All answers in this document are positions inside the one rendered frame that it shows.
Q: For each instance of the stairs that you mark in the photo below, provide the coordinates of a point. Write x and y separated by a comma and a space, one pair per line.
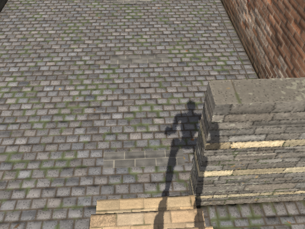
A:
169, 212

